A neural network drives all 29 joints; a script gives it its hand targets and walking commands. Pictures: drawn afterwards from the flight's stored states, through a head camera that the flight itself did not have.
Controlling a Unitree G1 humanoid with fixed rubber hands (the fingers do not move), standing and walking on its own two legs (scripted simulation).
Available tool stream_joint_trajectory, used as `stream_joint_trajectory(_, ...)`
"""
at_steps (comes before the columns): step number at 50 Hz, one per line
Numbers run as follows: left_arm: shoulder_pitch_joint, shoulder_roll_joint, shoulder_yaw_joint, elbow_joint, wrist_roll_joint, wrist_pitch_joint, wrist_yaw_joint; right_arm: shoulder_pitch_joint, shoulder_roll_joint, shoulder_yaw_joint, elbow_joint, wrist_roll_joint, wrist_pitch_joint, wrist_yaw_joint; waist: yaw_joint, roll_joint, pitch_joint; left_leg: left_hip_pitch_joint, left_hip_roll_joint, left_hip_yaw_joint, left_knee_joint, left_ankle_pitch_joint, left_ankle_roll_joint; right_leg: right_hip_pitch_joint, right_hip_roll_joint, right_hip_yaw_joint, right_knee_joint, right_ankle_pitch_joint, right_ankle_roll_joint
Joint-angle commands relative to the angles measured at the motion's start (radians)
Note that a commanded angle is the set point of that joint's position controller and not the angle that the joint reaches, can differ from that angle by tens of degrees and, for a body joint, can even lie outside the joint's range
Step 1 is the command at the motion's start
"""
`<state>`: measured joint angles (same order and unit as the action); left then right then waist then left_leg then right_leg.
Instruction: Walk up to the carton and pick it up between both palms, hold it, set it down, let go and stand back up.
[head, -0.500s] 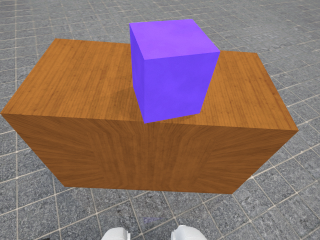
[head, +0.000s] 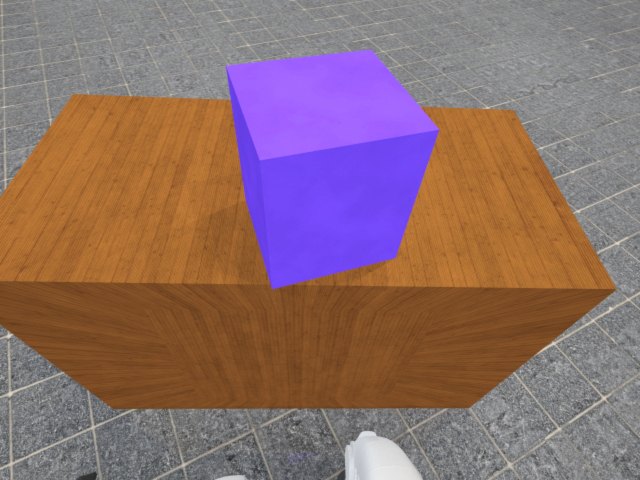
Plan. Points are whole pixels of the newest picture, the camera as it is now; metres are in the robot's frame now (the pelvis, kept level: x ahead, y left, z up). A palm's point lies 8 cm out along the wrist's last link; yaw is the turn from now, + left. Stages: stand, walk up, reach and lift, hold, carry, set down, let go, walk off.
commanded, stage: walk up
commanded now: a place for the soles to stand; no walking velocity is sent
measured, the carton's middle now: (320, 172) +0.51 +0.00 +0.09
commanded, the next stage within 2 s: reach and lift in 1.60 s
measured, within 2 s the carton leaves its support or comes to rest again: neither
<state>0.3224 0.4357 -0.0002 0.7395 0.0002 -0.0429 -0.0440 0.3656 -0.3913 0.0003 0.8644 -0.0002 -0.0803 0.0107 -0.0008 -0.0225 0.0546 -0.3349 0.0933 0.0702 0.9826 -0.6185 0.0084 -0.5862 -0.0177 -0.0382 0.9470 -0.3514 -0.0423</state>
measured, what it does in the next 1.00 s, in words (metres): steps on the spot: left foot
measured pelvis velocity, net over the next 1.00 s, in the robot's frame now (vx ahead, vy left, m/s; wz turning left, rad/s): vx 0.07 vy -0.02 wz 0.05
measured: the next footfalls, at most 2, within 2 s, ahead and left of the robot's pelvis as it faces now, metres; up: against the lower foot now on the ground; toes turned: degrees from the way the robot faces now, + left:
left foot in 0.36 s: +0.14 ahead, +0.13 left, +0.00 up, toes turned +5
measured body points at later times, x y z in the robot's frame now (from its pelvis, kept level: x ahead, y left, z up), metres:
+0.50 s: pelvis +0.06 -0.01 +0.01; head +0.08 +0.00 +0.46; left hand +0.13 +0.30 -0.10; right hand +0.14 -0.32 -0.09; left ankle +0.10 +0.12 -0.68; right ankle +0.10 -0.13 -0.67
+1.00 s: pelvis +0.07 -0.02 +0.01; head +0.09 -0.02 +0.46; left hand +0.14 +0.29 -0.10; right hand +0.16 -0.34 -0.10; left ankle +0.10 +0.12 -0.68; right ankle +0.10 -0.14 -0.68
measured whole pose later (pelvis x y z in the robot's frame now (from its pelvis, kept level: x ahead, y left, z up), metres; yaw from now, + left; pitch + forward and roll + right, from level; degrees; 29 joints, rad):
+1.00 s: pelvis +0.07 -0.02 +0.01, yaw +3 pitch -1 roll +0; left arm 0.31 0.41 0.00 0.74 0.00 -0.03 -0.02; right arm 0.27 -0.40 0.00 0.86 0.00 -0.06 -0.01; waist 0.00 -0.02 0.06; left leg -0.46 0.07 0.02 0.91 -0.43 0.00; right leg -0.45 -0.01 -0.02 0.93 -0.46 -0.02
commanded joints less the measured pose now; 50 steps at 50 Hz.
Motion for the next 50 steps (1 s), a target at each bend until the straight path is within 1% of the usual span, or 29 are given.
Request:
stream_joint_trajectory(1, 0.237, 0.37, 0.185, 0.031, 0.001, -0.059, 0.036, -0.094, -0.247, -0.087, -0.116, 0.025, -0.023, -0.034, 0.14, -0.265, -0.169, -0.541, -0.107, -0.045, 0.333, 0.119, 0.031, 0.678, -0.293, 0.812, -0.609, -0.031, -0.189)
stream_joint_trajectory(2, 0.19, 0.346, 0.176, 0.0, 0.003, -0.054, 0.036, -0.129, -0.29, -0.097, -0.113, 0.011, -0.016, -0.035, 0.124, -0.135, -0.123, -0.547, -0.07, -0.081, 0.376, 0.073, 0.04, 0.631, -0.342, 0.869, -0.64, -0.05, -0.211)
stream_joint_trajectory(4, 0.121, 0.309, 0.159, 0.001, 0.007, -0.049, 0.046, -0.098, -0.287, -0.1, -0.081, 0.001, -0.018, -0.03, 0.074, -0.011, -0.052, -0.513, -0.025, -0.076, 0.36, 0.109, 0.036, 0.552, -0.327, 0.684, -0.564, 0.069, -0.221)
stream_joint_trajectory(7, 0.059, 0.266, 0.137, -0.007, 0.008, -0.048, 0.048, -0.044, -0.256, -0.101, -0.056, 0.0, -0.014, -0.021, 0.028, -0.077, 0.03, -0.389, 0.013, -0.063, 0.198, 0.128, 0.029, 0.331, -0.272, 0.463, -0.532, 0.095, -0.201)
stream_joint_trajectory(13, 0.015, 0.286, 0.13, -0.016, 0.017, -0.033, 0.039, -0.112, -0.25, -0.094, -0.069, 0.002, -0.017, -0.024, 0.051, -0.091, 0.017, -0.267, 0.002, -0.03, -0.051, 0.142, 0.03, 0.269, -0.284, 0.41, -0.492, 0.151, -0.227)
stream_joint_trajectory(16, -0.103, 0.217, 0.098, -0.04, 0.002, -0.01, 0.033, 0.039, -0.23, -0.102, -0.002, 0.003, -0.04, -0.044, -0.05, -0.055, -0.056, 0.109, -0.065, 0.0, -0.382, 0.391, 0.044, 0.101, -0.19, 0.185, -0.244, 0.357, -0.13)
stream_joint_trajectory(17, -0.096, 0.146, 0.079, -0.043, -0.011, -0.007, 0.036, 0.074, -0.264, -0.112, 0.012, -0.015, -0.044, -0.052, -0.071, 0.082, -0.119, 0.231, -0.01, -0.146, -0.465, 0.375, 0.069, 0.026, -0.131, 0.113, -0.051, 0.319, -0.063)
stream_joint_trajectory(18, -0.083, 0.087, 0.065, -0.061, -0.022, -0.007, 0.035, 0.062, -0.358, -0.125, -0.014, -0.037, -0.052, -0.063, -0.063, 0.299, -0.14, 0.274, 0.225, -0.501, -0.539, 0.436, 0.133, -0.119, -0.01, 0.023, 0.131, 0.059, 0.019)
stream_joint_trajectory(19, -0.102, 0.153, 0.082, -0.038, -0.011, 0.009, 0.052, 0.005, -0.409, -0.126, -0.026, -0.015, -0.047, -0.063, -0.057, 0.246, -0.11, 0.172, 0.364, -0.647, -0.548, 0.494, 0.243, -0.111, 0.004, 0.076, 0.098, -0.264, 0.027)
stream_joint_trajectory(20, -0.116, 0.199, 0.097, -0.018, -0.01, 0.017, 0.057, -0.043, -0.381, -0.117, -0.023, -0.01, -0.042, -0.062, -0.046, 0.179, -0.035, 0.086, 0.358, -0.625, -0.541, 0.432, 0.281, -0.094, -0.022, 0.104, 0.126, -0.291, 0.023)
stream_joint_trajectory(25, 0.055, 0.167, 0.105, 0.044, 0.01, -0.004, 0.038, -0.195, -0.318, -0.089, -0.072, -0.018, -0.012, -0.051, 0.055, 0.175, -0.054, -0.142, 0.184, -0.281, -0.389, 0.235, 0.154, 0.225, -0.015, 0.031, -0.217, -0.07, -0.017)
stream_joint_trajectory(26, 0.059, 0.186, 0.109, 0.057, 0.023, -0.013, 0.042, -0.199, -0.263, -0.078, -0.067, -0.016, -0.006, -0.045, 0.057, 0.068, -0.057, -0.208, 0.11, -0.204, -0.256, 0.209, 0.103, 0.271, -0.06, 0.173, -0.343, -0.091, -0.036)
stream_joint_trajectory(27, 0.012, 0.243, 0.115, 0.04, 0.033, -0.026, 0.046, -0.188, -0.231, -0.078, -0.078, -0.011, 0.0, -0.044, 0.02, -0.064, -0.016, -0.269, 0.005, -0.1, -0.109, 0.191, 0.049, 0.246, -0.154, 0.425, -0.459, -0.14, -0.083)
stream_joint_trajectory(28, -0.029, 0.285, 0.119, 0.03, 0.028, -0.028, 0.046, -0.197, -0.237, -0.082, -0.068, -0.008, 0.005, -0.049, 0.016, -0.107, 0.01, -0.286, -0.048, -0.051, -0.091, 0.099, 0.037, 0.22, -0.236, 0.542, -0.509, -0.178, -0.139)
stream_joint_trajectory(29, -0.054, 0.281, 0.113, 0.02, 0.023, -0.027, 0.045, -0.197, -0.254, -0.086, -0.059, -0.006, 0.0, -0.048, 0.005, -0.05, 0.003, -0.211, -0.04, -0.058, -0.128, 0.088, 0.041, 0.174, -0.245, 0.533, -0.475, -0.117, -0.172)
stream_joint_trajectory(31, -0.096, 0.242, 0.095, 0.015, 0.014, -0.022, 0.047, -0.153, -0.247, -0.092, -0.033, -0.009, -0.013, -0.04, -0.031, 0.011, -0.046, -0.032, -0.037, -0.089, -0.232, 0.212, 0.05, 0.102, -0.175, 0.378, -0.357, 0.026, -0.126)
stream_joint_trajectory(32, -0.124, 0.199, 0.085, -0.003, 0.007, -0.02, 0.048, -0.108, -0.257, -0.101, -0.024, -0.015, -0.022, -0.042, -0.05, 0.061, -0.084, 0.08, 0.011, -0.149, -0.306, 0.312, 0.068, 0.038, -0.116, 0.247, -0.264, 0.102, -0.075)
stream_joint_trajectory(33, -0.128, 0.167, 0.075, -0.007, 0.004, -0.017, 0.047, -0.106, -0.291, -0.107, -0.025, -0.015, -0.029, -0.044, -0.045, 0.097, -0.1, 0.103, 0.111, -0.316, -0.367, 0.319, 0.123, 0.008, -0.043, 0.149, -0.141, 0.162, -0.023)
stream_joint_trajectory(34, -0.11, 0.158, 0.083, -0.004, 0.006, -0.012, 0.052, -0.103, -0.319, -0.114, -0.025, -0.019, -0.029, -0.045, -0.026, 0.164, -0.097, 0.077, 0.194, -0.432, -0.428, 0.316, 0.178, 0.02, -0.013, 0.071, -0.055, 0.072, 0.005)
stream_joint_trajectory(35, -0.09, 0.168, 0.086, 0.01, 0.006, -0.007, 0.056, -0.129, -0.326, -0.113, -0.027, -0.016, -0.027, -0.047, -0.017, 0.148, -0.085, 0.074, 0.228, -0.435, -0.408, 0.361, 0.215, 0.019, -0.012, 0.05, -0.06, -0.021, 0.004)
stream_joint_trajectory(38, -0.017, 0.184, 0.095, 0.025, 0.015, -0.017, 0.051, -0.206, -0.284, -0.091, -0.047, -0.015, -0.012, -0.046, 0.031, 0.134, -0.092, -0.086, 0.143, -0.284, -0.3, 0.369, 0.136, 0.183, -0.037, 0.125, -0.209, 0.04, -0.03)
stream_joint_trajectory(40, -0.016, 0.243, 0.102, 0.028, 0.022, -0.029, 0.052, -0.237, -0.231, -0.081, -0.071, -0.003, 0.002, -0.042, 0.016, -0.003, -0.06, -0.184, -0.007, -0.088, -0.119, 0.274, 0.045, 0.208, -0.16, 0.402, -0.403, -0.029, -0.107)
stream_joint_trajectory(41, -0.034, 0.271, 0.109, 0.026, 0.02, -0.029, 0.052, -0.224, -0.231, -0.082, -0.05, -0.004, 0.008, -0.043, 0.007, -0.026, -0.049, -0.197, -0.043, -0.052, -0.115, 0.171, 0.034, 0.21, -0.208, 0.464, -0.428, -0.066, -0.144)
stream_joint_trajectory(43, -0.078, 0.261, 0.097, 0.021, 0.021, -0.024, 0.051, -0.192, -0.235, -0.084, -0.039, -0.008, 0.002, -0.039, -0.015, -0.04, -0.023, -0.121, -0.042, -0.065, -0.177, 0.143, 0.046, 0.148, -0.211, 0.437, -0.408, -0.042, -0.149)
stream_joint_trajectory(45, -0.127, 0.205, 0.082, -0.001, 0.012, -0.019, 0.05, -0.143, -0.254, -0.097, -0.026, -0.008, -0.012, -0.037, -0.048, 0.04, -0.076, 0.07, 0.007, -0.143, -0.286, 0.241, 0.072, 0.015, -0.121, 0.278, -0.301, 0.021, -0.08)
stream_joint_trajectory(47, -0.122, 0.165, 0.08, -0.002, 0.011, -0.013, 0.049, -0.114, -0.326, -0.109, -0.02, -0.022, -0.019, -0.042, -0.041, 0.171, -0.11, 0.078, 0.173, -0.407, -0.421, 0.244, 0.166, 0.015, -0.014, 0.086, -0.094, 0.044, -0.005)
stream_joint_trajectory(48, -0.061, 0.164, 0.075, 0.032, -0.006, -0.028, 0.062, -0.208, -0.297, -0.095, -0.043, -0.02, 0.003, -0.028, 0.013, 0.254, -0.09, -0.019, 0.178, -0.36, -0.42, 0.229, 0.191, 0.1, 0.003, 0.044, -0.113, -0.084, -0.002)
stream_joint_trajectory(49, -0.003, 0.174, 0.077, 0.049, 0.0, -0.039, 0.066, -0.258, -0.266, -0.083, -0.049, -0.019, 0.015, -0.022, 0.042, 0.222, -0.08, -0.095, 0.145, -0.31, -0.376, 0.235, 0.16, 0.171, -0.007, 0.08, -0.214, -0.099, -0.016)
stream_joint_trajectory(50, 0.004, 0.205, 0.084, 0.058, 0.01, -0.048, 0.067, -0.282, -0.247, -0.079, -0.056, -0.015, 0.028, -0.02, 0.044, 0.132, -0.06, -0.153, 0.064, -0.195, -0.272, 0.257, 0.1, 0.208, -0.06, 0.203, -0.343, -0.107, -0.045)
